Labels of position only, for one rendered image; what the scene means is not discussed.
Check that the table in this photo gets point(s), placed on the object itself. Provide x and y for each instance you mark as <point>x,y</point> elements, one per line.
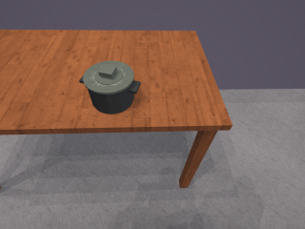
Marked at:
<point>40,91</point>

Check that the pot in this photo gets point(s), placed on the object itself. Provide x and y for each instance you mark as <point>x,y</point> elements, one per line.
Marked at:
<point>112,104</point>

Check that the knob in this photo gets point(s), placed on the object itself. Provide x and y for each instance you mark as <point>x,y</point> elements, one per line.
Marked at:
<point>107,71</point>

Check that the lid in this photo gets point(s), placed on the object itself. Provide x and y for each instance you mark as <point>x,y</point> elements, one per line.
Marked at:
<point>122,79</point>

